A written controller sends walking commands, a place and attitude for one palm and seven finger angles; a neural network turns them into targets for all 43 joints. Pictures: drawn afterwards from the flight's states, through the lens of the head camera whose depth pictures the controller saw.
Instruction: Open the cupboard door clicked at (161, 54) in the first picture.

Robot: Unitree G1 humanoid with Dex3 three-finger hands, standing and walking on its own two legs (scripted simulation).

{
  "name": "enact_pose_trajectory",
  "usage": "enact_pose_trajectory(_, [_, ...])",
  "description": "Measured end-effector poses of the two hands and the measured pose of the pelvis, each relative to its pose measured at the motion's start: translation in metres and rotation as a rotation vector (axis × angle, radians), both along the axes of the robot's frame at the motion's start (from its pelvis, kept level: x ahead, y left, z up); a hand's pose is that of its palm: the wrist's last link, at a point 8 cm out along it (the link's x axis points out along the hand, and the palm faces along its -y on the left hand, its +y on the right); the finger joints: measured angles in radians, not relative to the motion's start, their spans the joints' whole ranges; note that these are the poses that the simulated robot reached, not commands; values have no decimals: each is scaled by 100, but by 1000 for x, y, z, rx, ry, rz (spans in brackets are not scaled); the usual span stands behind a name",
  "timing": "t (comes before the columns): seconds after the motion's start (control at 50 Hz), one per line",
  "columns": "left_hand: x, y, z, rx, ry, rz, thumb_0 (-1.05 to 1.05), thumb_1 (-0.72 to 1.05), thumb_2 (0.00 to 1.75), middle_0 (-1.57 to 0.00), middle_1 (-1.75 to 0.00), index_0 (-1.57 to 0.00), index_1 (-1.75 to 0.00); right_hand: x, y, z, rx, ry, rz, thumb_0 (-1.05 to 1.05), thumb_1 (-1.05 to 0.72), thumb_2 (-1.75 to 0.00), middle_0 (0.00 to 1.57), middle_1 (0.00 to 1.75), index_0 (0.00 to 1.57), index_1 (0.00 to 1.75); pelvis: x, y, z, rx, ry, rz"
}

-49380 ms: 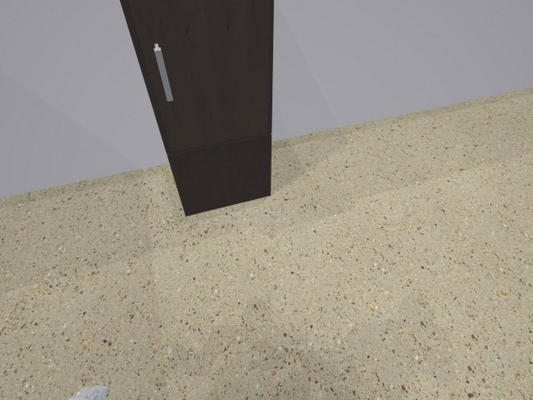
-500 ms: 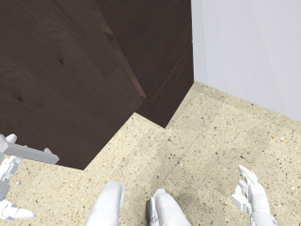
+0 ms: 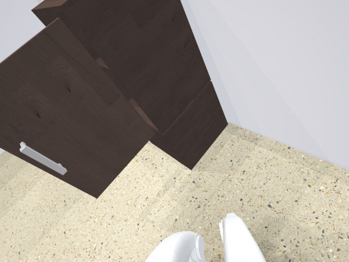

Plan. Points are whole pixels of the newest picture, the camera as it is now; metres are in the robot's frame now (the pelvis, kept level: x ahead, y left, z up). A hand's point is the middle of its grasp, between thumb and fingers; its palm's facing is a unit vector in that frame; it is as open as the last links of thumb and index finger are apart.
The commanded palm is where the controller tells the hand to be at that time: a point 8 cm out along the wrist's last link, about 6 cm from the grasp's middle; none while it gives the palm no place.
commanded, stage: relax the arm and regain balance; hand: left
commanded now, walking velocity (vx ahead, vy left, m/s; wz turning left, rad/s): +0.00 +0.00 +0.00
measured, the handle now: (43, 158) +0.44 +0.48 +0.07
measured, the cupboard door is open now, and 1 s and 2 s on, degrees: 90 90 90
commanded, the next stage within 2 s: none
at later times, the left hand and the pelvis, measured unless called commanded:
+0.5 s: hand out of the picture -0.07 -0.08 -0.03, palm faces -0.01 -0.95 -0.30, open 16.5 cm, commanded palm none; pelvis -0.21 -0.26 +0.09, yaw -4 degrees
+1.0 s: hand out of the picture -0.34 -0.15 -0.04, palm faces -0.06 -0.91 -0.42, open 16.8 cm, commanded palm none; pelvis -0.38 -0.40 +0.09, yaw -6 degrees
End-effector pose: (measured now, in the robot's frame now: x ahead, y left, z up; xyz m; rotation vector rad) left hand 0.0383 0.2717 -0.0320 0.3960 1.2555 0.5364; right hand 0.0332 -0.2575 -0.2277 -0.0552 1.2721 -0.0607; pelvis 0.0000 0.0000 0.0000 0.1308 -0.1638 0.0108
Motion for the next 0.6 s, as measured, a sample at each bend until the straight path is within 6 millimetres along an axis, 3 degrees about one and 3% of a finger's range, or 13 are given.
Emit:
enact_pose_trajectory(0.02, [-8,-11,9,-10,5,-10,10,-61,18,-16,-30,-14,-29,0,-15,26,-14,-55,-16,1,-92,-90,20,30,19,29,-9,-13,15,-13,-8,-1])
enact_pose_trajectory(0.06, [-11,-33,18,-30,5,-54,9,-59,18,-16,-30,-15,-30,-18,-47,76,-55,-145,-62,0,-92,-90,20,30,20,29,-23,-43,35,-45,20,26])
enact_pose_trajectory(0.1, [-3,-56,14,-58,-77,-105,7,-57,20,-16,-30,-15,-30,-47,-81,99,-137,-143,-66,0,-91,-90,20,30,20,29,-40,-74,37,-93,79,95])
enact_pose_trajectory(0.16, [-13,-113,20,-163,-248,-166,4,-54,23,-15,-30,-15,-30,-73,-125,118,-177,-48,22,0,-91,-90,20,30,19,29,-69,-107,51,-74,104,68])
enact_pose_trajectory(0.24, [-60,-188,8,-296,-320,-164,4,-53,26,-15,-30,-16,-30,-73,-174,140,-189,-99,70,1,-91,-90,20,30,20,29,-105,-153,57,-84,120,15])
enact_pose_trajectory(0.32, [-93,-243,-7,-354,-336,-142,19,-62,22,-15,-30,-16,-30,-78,-211,154,-185,-217,35,1,-91,-90,20,30,20,29,-145,-197,53,-91,119,-25])
enact_pose_trajectory(0.4, [-106,-278,13,-333,-311,-246,25,-61,20,-15,-30,-16,-30,-103,-232,175,-148,-292,-15,1,-91,-90,20,30,19,29,-175,-224,70,-72,122,-55])
enact_pose_trajectory(0.5, [-120,-301,37,-266,-292,-336,16,-56,24,-15,-30,-16,-30,-175,-248,183,-89,-245,-102,0,-91,-90,20,30,20,29,-207,-256,88,-42,125,-71])
enact_pose_trajectory(0.56, [-134,-308,43,-241,-286,-339,10,-53,26,-15,-30,-16,-30,-241,-254,177,-65,-129,-139,0,-91,-90,20,30,20,29,-228,-274,93,-38,125,-74])
enact_pose_trajectory(0.6, [-146,-312,40,-235,-271,-330,7,-52,27,-15,-30,-16,-30,-297,-259,169,-68,-32,-161,0,-91,-90,20,30,20,29,-245,-286,90,-64,128,-74])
